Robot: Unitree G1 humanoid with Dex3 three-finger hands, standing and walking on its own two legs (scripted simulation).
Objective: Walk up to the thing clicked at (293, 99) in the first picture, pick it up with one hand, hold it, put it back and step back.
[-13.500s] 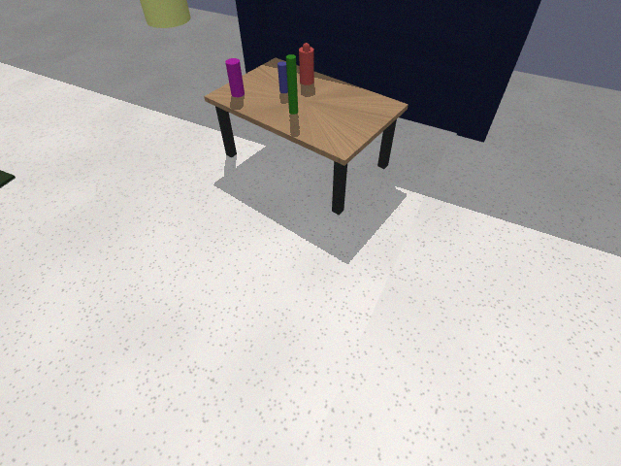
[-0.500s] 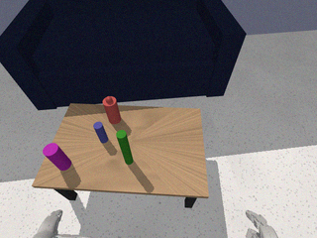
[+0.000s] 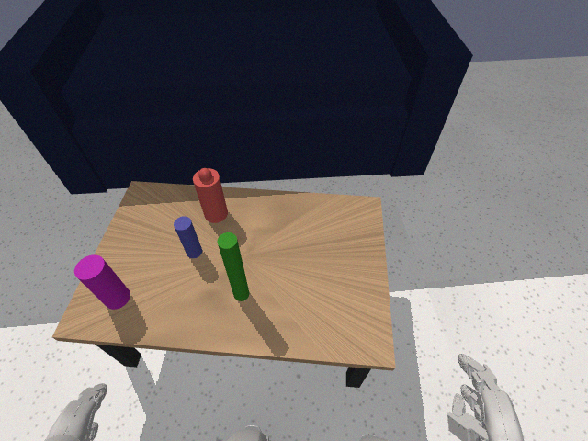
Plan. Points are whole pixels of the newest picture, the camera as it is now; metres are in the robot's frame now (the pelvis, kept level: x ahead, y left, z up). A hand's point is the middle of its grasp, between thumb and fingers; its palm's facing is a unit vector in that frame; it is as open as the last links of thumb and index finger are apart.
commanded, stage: go down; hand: left
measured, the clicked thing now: (235, 270) +0.49 +0.16 -0.25
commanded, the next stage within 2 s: none
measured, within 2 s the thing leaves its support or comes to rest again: neither
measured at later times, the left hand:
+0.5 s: hand out of the picture +0.13 +0.26 -0.08, palm faces +0.03 -0.95 -0.32, open 17.3 cm
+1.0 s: hand (103, 329) +0.28 +0.30 -0.04, palm faces +0.11 -0.97 -0.22, open 17.4 cm
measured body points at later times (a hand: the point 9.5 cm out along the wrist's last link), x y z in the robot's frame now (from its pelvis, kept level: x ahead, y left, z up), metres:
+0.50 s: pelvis -0.01 +0.00 -0.01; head +0.03 +0.01 +0.44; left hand +0.13 +0.31 -0.06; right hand +0.15 -0.26 -0.08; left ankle +0.00 +0.12 -0.69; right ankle -0.01 -0.15 -0.69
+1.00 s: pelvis -0.02 +0.00 -0.01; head +0.04 +0.02 +0.44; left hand +0.27 +0.35 -0.02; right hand +0.09 -0.27 -0.09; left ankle +0.00 +0.12 -0.69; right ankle -0.01 -0.15 -0.69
